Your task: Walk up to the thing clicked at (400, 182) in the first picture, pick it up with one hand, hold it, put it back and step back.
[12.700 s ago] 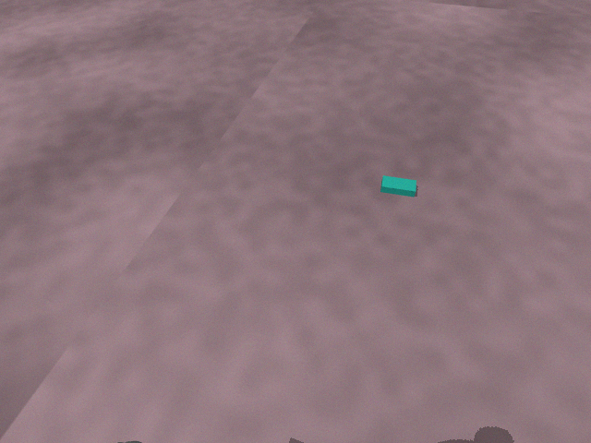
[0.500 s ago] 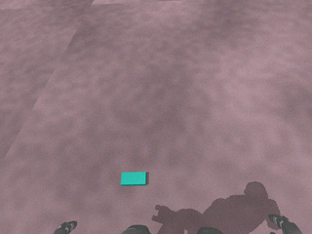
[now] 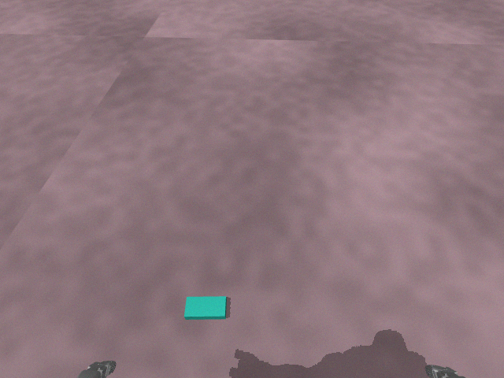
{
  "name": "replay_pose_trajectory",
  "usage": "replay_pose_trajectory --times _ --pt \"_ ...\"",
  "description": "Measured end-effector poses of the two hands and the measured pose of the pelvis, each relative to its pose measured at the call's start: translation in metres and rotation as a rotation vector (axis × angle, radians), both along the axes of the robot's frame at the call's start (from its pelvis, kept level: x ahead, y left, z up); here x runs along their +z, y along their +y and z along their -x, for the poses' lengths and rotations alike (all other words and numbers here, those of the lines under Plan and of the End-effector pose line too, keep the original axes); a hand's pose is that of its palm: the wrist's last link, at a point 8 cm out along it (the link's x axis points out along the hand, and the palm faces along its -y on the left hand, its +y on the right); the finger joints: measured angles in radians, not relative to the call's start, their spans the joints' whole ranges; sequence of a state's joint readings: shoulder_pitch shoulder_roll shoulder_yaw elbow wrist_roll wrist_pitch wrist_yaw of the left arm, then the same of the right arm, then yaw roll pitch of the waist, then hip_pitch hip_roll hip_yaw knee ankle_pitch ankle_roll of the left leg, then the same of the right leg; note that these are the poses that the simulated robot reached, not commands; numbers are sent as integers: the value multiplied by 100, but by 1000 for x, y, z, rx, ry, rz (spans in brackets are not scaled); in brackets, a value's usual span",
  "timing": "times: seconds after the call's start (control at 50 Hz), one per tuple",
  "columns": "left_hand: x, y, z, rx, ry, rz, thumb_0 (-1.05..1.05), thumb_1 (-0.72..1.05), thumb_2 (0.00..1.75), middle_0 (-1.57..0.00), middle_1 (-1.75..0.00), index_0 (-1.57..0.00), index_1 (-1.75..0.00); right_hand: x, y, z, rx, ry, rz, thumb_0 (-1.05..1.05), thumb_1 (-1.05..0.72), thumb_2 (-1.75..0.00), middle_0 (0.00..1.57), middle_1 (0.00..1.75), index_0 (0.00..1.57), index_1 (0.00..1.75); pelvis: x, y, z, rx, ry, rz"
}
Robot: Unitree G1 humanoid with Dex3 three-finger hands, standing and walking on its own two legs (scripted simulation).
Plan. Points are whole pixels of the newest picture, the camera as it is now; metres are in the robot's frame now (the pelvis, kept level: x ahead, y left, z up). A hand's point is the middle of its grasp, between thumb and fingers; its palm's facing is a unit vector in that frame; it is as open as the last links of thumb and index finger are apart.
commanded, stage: walk up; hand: left
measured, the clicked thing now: (206, 307) +0.44 +0.24 -0.76
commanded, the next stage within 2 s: stand in 0.62 s
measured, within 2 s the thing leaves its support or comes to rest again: neither
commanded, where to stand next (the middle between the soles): +0.06 +0.00 m, yaw +0 degrees
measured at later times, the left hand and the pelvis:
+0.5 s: hand out of the picture +0.07 +0.25 -0.16, palm faces +0.03 -0.94 -0.34, open 7.4 cm; pelvis +0.00 -0.01 +0.00, yaw +1 degrees
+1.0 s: hand out of the picture +0.08 +0.24 -0.15, palm faces -0.02 -0.94 -0.34, open 7.4 cm; pelvis +0.00 -0.02 +0.00, yaw +0 degrees
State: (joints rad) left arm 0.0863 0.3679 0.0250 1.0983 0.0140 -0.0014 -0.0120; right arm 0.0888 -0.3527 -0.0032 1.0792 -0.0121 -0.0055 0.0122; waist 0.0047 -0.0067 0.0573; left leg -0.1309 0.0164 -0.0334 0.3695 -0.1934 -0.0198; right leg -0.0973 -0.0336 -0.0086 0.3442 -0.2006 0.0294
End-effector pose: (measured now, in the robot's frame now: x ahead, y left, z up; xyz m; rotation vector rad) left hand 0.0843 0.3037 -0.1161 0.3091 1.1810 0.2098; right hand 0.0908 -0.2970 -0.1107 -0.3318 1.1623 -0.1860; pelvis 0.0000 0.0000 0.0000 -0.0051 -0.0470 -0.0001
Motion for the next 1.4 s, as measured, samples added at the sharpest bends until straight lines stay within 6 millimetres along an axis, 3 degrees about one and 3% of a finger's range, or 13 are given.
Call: replay_pose_trajectory --times 0.16,0.3,0.74,1.08,1.4 --pt "-1 0 28 33 68 -4 0 91 90 -20 -30 -20 -30 -8 3 16 -8 50 -21 1 -90 -90 20 30 20 30 1 -1 2 6 3 -2" --pt "-2 -5 38 52 89 0 0 91 90 -20 -30 -20 -30 -12 3 19 -9 71 -31 1 -90 -90 20 30 20 30 1 -4 1 12 5 -2" --pt "0 -19 7 19 19 6 0 91 90 -20 -30 -20 -30 -6 -13 9 -9 41 -3 0 -90 -90 20 30 20 30 1 -13 -4 12 5 -3" --pt "-1 -21 13 -1 59 0 0 91 90 -20 -30 -20 -30 -10 -16 25 -20 88 -9 0 -90 -90 20 30 20 30 2 -16 -3 2 11 -4" --pt "-1 -20 14 -7 59 -4 0 91 90 -20 -30 -20 -30 -9 -16 23 -17 78 -7 0 -90 -90 20 30 20 30 1 -16 -3 -3 11 -6"
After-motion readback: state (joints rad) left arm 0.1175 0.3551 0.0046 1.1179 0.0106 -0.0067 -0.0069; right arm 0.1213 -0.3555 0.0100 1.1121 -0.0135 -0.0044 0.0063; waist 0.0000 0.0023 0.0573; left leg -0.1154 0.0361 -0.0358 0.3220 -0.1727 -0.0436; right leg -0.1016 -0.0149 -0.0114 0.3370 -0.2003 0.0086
